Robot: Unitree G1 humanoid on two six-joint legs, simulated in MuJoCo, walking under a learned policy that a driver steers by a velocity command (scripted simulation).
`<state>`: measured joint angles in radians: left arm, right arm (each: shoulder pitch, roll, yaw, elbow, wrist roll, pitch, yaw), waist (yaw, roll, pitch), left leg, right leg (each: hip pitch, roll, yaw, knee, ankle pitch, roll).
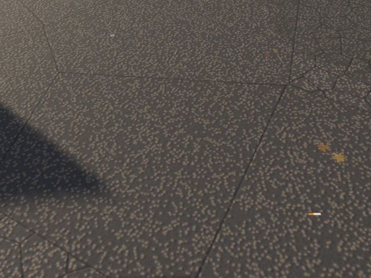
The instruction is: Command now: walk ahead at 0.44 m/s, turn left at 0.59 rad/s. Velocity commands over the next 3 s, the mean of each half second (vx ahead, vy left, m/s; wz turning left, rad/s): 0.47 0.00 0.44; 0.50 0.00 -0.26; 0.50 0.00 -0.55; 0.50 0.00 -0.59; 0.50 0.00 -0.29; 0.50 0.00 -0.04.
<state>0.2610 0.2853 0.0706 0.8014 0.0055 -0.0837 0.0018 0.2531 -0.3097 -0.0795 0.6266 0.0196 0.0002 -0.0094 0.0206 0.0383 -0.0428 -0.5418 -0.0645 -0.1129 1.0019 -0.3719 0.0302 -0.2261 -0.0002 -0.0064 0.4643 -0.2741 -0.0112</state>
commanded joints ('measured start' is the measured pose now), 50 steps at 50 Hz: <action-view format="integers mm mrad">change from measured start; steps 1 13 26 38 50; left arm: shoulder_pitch -15 142 69 -235 33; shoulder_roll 123 182 107 60 158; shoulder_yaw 23 30 -2 -25 29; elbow -60 27 -36 -140 -165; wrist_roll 3 -25 -20 -29 -18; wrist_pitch -14 9 -12 1 13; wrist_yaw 15 5 -7 -50 -32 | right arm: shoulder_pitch -64 -295 -29 64 -75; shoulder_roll -88 8 -69 -131 -116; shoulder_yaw -27 19 -8 -23 11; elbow -83 -166 -15 119 23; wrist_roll -5 10 -21 -15 -17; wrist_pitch -28 -40 -79 -93 -143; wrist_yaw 13 70 36 12 14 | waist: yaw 17 89 0 -95 32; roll -158 -128 32 -15 -16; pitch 116 180 -17 141 -49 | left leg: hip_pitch -360 -151 418 528 -190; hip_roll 102 111 278 296 136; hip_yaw -26 149 -160 154 12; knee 137 -335 -800 -869 209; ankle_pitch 134 283 417 429 11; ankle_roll -29 0 254 153 -14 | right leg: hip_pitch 194 251 -378 -456 259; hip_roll -273 -286 -167 -92 -223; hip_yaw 286 -67 66 40 498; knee -302 -308 697 144 -173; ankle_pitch -110 342 -9 401 162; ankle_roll -119 -128 18 -12 -293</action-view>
